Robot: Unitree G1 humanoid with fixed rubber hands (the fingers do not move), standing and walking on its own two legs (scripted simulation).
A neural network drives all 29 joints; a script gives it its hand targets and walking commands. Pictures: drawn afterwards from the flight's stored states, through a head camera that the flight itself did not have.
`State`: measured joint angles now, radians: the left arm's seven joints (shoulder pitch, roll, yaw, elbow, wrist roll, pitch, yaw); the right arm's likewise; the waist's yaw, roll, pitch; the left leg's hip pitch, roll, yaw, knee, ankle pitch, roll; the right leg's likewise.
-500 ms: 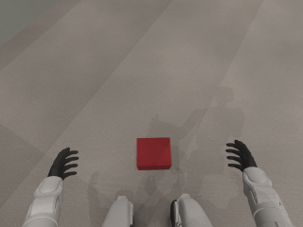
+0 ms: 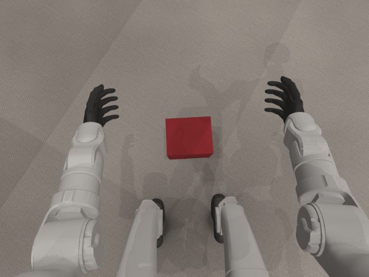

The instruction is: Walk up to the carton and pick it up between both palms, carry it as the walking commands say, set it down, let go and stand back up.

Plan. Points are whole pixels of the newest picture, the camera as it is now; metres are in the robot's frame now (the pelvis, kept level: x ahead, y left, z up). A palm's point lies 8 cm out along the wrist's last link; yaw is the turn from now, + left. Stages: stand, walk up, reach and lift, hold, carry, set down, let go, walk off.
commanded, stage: reach and lift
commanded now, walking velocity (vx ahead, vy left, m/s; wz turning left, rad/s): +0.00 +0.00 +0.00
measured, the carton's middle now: (188, 139) +0.46 -0.01 -0.59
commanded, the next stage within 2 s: none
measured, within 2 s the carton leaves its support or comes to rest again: neither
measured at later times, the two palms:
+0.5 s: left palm (118, 105) +0.47 +0.18 -0.15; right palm (262, 100) +0.48 -0.19 -0.16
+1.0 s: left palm (133, 121) +0.47 +0.17 -0.31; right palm (245, 117) +0.48 -0.18 -0.32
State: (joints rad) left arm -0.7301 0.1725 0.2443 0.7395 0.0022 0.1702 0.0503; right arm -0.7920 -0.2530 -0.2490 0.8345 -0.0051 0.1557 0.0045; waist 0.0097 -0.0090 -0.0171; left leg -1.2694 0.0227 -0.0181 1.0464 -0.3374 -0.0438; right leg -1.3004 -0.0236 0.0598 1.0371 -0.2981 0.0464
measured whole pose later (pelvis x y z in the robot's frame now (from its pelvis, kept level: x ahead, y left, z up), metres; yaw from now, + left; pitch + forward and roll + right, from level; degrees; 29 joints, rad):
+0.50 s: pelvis +0.01 -0.01 -0.04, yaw +1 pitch +48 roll +1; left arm -0.91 0.11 0.36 0.76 0.09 0.05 0.04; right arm -0.94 -0.13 -0.36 0.80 -0.11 0.06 -0.04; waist 0.01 0.00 -0.13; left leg -1.61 0.01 -0.06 1.13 -0.35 -0.07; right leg -1.64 0.00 0.05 1.12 -0.32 0.03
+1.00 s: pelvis -0.02 +0.00 -0.18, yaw +2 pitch +50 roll +1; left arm -1.08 0.20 0.22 0.85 -0.06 0.08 0.12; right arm -1.10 -0.24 -0.22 0.89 0.05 0.08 -0.10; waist 0.00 0.00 -0.06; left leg -2.08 -0.03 -0.07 1.72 -0.51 -0.08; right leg -2.11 0.02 0.09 1.71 -0.47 0.07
